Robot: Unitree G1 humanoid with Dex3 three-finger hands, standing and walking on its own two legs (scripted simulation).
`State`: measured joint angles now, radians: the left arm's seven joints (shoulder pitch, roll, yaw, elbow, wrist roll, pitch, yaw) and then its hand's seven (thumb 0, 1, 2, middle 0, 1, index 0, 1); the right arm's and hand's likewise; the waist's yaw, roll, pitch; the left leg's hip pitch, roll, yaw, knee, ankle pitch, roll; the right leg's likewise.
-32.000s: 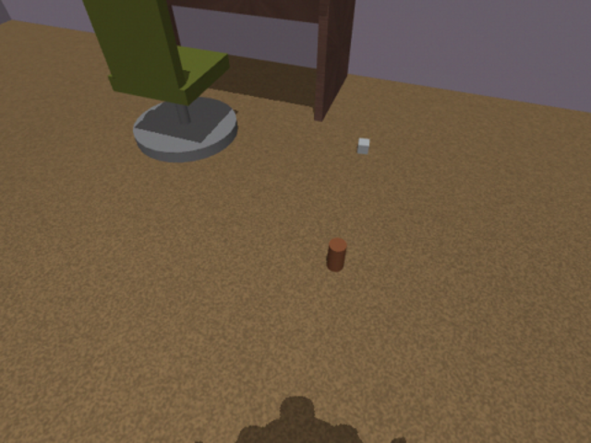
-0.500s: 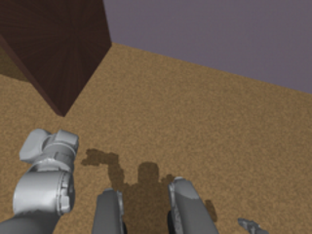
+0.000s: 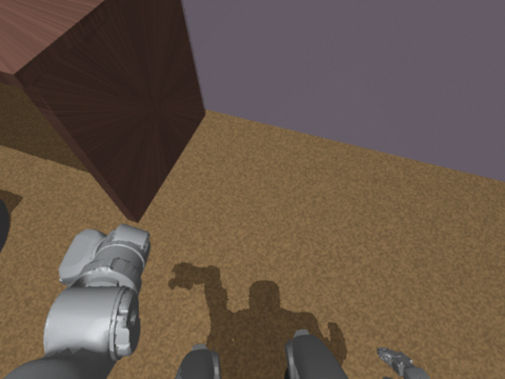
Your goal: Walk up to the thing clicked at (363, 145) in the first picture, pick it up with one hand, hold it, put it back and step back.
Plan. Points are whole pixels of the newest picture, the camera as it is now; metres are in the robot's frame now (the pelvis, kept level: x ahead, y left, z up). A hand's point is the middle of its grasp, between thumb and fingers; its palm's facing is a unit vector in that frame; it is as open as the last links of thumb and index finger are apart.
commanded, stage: lift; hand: left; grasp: from above
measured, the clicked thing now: (112, 264) +0.36 +0.25 -0.08
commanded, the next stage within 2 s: hold in 0.26 s
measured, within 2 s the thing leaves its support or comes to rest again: neither
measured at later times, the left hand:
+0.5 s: hand (88, 250) +0.35 +0.25 +0.00, palm faces -0.13 -0.46 -0.88, open 9.3 cm
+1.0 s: hand (91, 230) +0.37 +0.24 +0.04, palm faces -0.05 -0.44 -0.89, open 9.3 cm
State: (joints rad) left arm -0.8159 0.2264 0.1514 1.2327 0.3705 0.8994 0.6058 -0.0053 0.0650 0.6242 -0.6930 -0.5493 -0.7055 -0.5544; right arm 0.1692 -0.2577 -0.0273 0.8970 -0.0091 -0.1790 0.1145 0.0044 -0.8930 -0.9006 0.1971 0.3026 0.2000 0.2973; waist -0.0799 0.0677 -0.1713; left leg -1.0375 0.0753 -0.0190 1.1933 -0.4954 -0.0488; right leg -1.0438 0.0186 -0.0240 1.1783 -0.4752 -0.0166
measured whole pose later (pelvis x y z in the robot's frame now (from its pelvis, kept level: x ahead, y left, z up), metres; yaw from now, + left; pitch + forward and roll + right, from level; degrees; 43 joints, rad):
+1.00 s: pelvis +0.05 +0.01 +0.07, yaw +1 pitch +11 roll +0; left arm -0.75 0.14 0.11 1.14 0.35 0.99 0.66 -0.01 0.07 0.62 -0.69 -0.55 -0.71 -0.55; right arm 0.17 -0.29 -0.04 0.86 -0.02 -0.09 0.16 0.01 -0.90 -0.90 0.20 0.30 0.20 0.30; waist -0.04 0.05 -0.15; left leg -0.57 0.05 0.01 0.79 -0.41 -0.04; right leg -0.59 0.00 -0.01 0.80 -0.40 0.00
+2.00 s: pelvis +0.05 +0.01 +0.08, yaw +1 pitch +7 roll +0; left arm -0.67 0.11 0.01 1.01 0.36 1.04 0.61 -0.01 0.07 0.61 -0.71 -0.53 -0.72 -0.54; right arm 0.10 -0.28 0.00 0.85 0.01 -0.10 0.14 0.01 -0.90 -0.90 0.20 0.30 0.20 0.30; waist -0.02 0.04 -0.11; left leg -0.45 0.04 0.01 0.67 -0.35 -0.03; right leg -0.45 -0.01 -0.01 0.67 -0.34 0.00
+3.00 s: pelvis -0.01 +0.01 -0.04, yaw +0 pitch +27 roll -1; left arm -0.94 0.25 0.22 1.47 0.45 0.68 0.82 0.00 0.10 0.59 -0.68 -0.55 -0.69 -0.55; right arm 0.12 -0.29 -0.03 0.89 -0.11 -0.17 0.18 0.00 -0.88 -0.89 0.20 0.30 0.20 0.30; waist -0.10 -0.01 -0.19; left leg -1.30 0.06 -0.02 1.36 -0.53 -0.03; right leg -1.30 0.01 -0.01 1.33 -0.51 0.00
